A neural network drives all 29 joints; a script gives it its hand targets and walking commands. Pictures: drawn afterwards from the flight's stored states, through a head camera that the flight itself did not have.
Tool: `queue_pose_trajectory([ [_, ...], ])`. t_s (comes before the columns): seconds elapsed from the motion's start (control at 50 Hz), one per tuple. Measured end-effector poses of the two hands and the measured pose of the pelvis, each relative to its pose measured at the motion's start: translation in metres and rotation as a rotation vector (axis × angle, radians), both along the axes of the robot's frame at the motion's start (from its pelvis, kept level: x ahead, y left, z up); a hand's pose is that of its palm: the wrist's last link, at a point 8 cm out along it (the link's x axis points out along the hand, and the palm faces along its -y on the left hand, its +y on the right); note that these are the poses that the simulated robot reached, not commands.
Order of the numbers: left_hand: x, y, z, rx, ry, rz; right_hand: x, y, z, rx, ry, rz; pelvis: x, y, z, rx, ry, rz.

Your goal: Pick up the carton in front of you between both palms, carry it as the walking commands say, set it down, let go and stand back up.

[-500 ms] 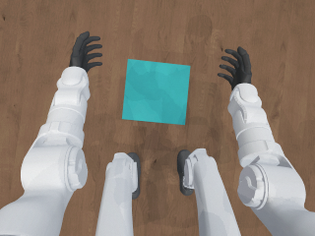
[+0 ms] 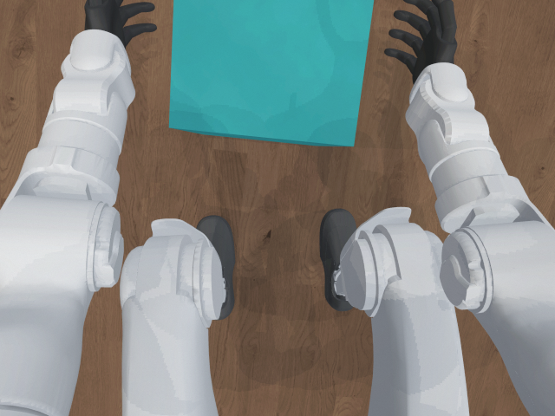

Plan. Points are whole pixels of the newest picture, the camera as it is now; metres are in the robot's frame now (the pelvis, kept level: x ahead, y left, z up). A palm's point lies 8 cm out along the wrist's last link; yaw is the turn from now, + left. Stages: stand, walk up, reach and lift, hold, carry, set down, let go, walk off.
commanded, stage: reach and lift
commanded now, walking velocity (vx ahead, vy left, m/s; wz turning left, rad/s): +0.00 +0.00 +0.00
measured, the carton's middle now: (267, 68) +0.51 +0.02 -0.27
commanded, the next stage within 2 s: none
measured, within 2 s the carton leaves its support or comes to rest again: leaves its support in 0.94 s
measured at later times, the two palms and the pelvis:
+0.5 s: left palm (140, 38) +0.53 +0.17 -0.20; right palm (424, 58) +0.51 -0.17 -0.19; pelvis +0.01 +0.00 -0.02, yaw -1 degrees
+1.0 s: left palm (150, 37) +0.53 +0.16 -0.19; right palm (408, 39) +0.52 -0.14 -0.17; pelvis +0.00 +0.00 -0.03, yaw +1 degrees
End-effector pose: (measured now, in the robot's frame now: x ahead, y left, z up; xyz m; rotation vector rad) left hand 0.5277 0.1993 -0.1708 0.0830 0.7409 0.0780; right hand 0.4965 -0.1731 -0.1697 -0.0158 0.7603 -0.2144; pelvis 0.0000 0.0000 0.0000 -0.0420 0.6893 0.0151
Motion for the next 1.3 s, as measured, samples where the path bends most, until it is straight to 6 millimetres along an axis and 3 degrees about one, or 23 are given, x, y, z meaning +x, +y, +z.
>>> queue_pose_trajectory([
  [0.1, 0.005, -0.006, -0.030, -0.010, 0.005, -0.001, 0.018, -0.012, -0.012, -0.032, -0.024, -0.011, -0.001, 0.000, -0.016, -0.001, -0.032, -0.006],
  [0.22, 0.006, -0.010, -0.050, -0.005, -0.005, -0.023, 0.020, -0.012, -0.028, -0.042, 0.009, 0.010, 0.006, 0.001, -0.026, 0.000, -0.036, -0.015],
  [0.32, 0.015, -0.015, -0.034, -0.011, -0.051, -0.041, 0.019, -0.010, -0.023, -0.023, -0.015, 0.011, 0.013, 0.002, -0.026, 0.000, -0.028, -0.015],
  [0.4, 0.008, -0.022, -0.026, -0.017, -0.016, -0.039, 0.009, -0.003, -0.020, 0.002, 0.005, 0.007, 0.015, 0.003, -0.021, -0.001, -0.014, -0.014],
  [0.58, 0.000, -0.031, -0.030, -0.024, 0.005, -0.040, 0.015, 0.008, -0.015, 0.003, -0.020, 0.043, 0.011, 0.001, -0.016, 0.009, 0.006, -0.015],
  [0.7, 0.002, -0.035, -0.028, -0.022, -0.005, -0.038, 0.026, 0.035, -0.013, 0.031, -0.027, 0.048, 0.007, -0.001, -0.016, 0.012, -0.008, -0.015],
  [0.96, 0.004, -0.038, -0.024, -0.022, 0.007, -0.040, 0.028, 0.034, -0.005, 0.001, -0.027, 0.018, 0.004, 0.001, -0.026, 0.002, -0.035, 0.009],
  [1.02, -0.001, -0.041, -0.012, -0.040, -0.017, -0.034, 0.022, 0.031, 0.010, 0.009, -0.056, -0.001, 0.005, 0.000, -0.025, -0.001, -0.052, 0.016],
  [1.08, -0.009, -0.041, 0.013, -0.048, -0.031, -0.026, 0.011, 0.031, 0.031, 0.035, -0.073, -0.023, 0.005, -0.001, -0.018, -0.001, -0.065, 0.024],
  [1.22, -0.025, -0.028, 0.100, -0.045, -0.059, 0.038, 0.003, 0.043, 0.107, 0.077, -0.108, -0.006, 0.007, -0.004, 0.015, 0.007, -0.058, 0.034],
  [1.3, -0.029, -0.024, 0.140, -0.047, -0.061, 0.059, 0.004, 0.047, 0.145, 0.067, -0.110, 0.014, 0.010, -0.008, 0.038, 0.007, -0.021, 0.055],
])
